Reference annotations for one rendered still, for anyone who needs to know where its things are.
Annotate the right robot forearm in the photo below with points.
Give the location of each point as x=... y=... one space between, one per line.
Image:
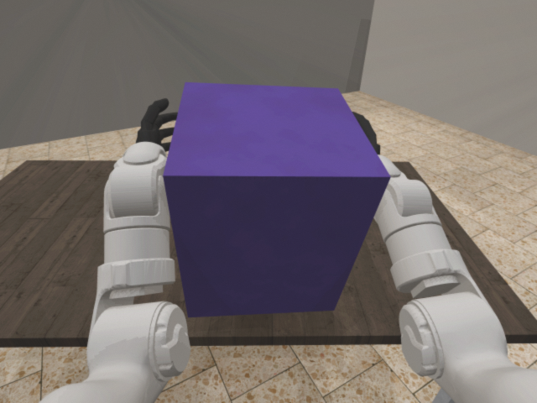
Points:
x=423 y=262

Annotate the robot left hand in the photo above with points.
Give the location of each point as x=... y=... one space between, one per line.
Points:
x=152 y=121

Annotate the left robot forearm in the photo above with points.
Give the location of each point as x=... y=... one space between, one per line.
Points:
x=136 y=226

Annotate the carton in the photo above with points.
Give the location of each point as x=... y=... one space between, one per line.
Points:
x=271 y=192

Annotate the robot right hand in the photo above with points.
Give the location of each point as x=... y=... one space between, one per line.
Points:
x=368 y=130

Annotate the right robot upper arm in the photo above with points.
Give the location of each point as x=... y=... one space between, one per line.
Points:
x=456 y=340

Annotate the left robot upper arm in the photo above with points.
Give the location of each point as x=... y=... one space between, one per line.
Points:
x=134 y=350

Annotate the table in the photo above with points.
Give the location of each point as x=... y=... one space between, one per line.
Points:
x=52 y=241

